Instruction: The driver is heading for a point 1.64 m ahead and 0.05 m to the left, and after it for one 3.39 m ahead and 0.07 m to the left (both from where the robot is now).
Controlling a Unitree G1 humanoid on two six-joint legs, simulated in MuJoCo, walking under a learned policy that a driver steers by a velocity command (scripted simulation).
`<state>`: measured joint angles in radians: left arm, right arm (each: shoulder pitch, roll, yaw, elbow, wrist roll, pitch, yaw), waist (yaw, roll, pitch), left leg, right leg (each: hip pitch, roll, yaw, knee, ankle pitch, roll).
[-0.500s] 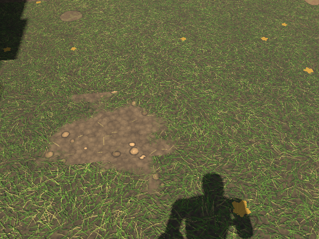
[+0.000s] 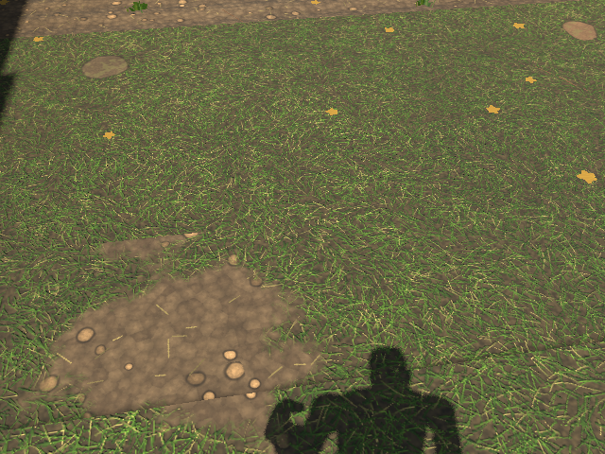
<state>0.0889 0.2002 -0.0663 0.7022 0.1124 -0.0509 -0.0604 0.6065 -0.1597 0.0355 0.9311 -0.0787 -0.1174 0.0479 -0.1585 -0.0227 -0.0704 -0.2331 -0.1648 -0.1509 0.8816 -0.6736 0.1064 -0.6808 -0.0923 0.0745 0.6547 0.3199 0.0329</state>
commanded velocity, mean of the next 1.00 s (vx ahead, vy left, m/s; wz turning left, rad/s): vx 0.50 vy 0.00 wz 0.13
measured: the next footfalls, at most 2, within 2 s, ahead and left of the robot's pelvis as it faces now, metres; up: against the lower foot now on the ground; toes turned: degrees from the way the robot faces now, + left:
right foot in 0.12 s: +0.21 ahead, -0.15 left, -0.17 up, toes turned +1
left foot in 0.60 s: +0.47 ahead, +0.17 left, -0.17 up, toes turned +19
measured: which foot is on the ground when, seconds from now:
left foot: down 0.00-0.12, up 0.14-0.58, down 0.60-1.00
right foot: up 0.00-0.10, down 0.12-0.62, up 0.64-1.00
